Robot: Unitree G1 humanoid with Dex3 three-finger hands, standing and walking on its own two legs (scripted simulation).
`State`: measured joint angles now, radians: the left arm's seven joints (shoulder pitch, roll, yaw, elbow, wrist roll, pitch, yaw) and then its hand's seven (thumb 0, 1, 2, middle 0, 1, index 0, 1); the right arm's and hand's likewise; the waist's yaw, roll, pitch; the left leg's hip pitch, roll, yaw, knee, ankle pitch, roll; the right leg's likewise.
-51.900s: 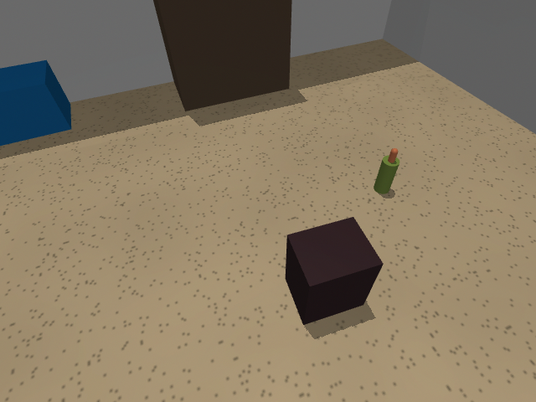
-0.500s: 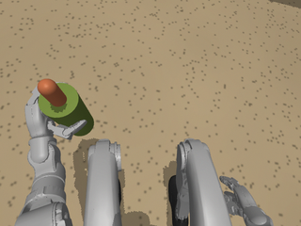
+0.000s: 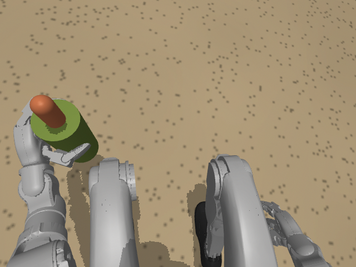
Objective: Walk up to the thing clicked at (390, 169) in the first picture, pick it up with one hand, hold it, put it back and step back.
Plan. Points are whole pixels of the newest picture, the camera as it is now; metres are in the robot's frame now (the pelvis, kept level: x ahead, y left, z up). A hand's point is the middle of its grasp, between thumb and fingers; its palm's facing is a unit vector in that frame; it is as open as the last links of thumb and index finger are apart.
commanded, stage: crouch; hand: left
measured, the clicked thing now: (66, 130) +0.39 +0.25 -0.05
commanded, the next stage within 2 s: lower in 0.22 s
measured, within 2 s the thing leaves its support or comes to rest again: rests again in 1.62 s
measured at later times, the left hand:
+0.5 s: hand (70, 139) +0.38 +0.26 -0.11, palm faces +0.24 -0.97 +0.00, open 11.3 cm
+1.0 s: hand (76, 142) +0.39 +0.27 -0.16, palm faces +0.24 -0.97 +0.03, open 11.3 cm
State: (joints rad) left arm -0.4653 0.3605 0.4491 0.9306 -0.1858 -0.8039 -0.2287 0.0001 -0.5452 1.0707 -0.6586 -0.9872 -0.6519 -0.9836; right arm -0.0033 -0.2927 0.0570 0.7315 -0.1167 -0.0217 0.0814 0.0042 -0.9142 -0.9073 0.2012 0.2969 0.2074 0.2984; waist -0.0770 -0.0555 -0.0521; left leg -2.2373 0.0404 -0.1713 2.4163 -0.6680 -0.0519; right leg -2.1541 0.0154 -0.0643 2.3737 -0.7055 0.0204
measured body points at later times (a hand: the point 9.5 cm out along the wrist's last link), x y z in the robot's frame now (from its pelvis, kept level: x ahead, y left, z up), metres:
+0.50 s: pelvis +0.00 +0.00 -0.03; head +0.21 +0.09 +0.37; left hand +0.36 +0.31 -0.10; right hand +0.18 -0.26 -0.13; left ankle +0.09 +0.14 -0.29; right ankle +0.10 -0.12 -0.29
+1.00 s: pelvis +0.00 +0.01 -0.04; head +0.21 +0.14 +0.33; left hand +0.37 +0.32 -0.16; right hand +0.17 -0.26 -0.11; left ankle +0.09 +0.14 -0.29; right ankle +0.10 -0.12 -0.29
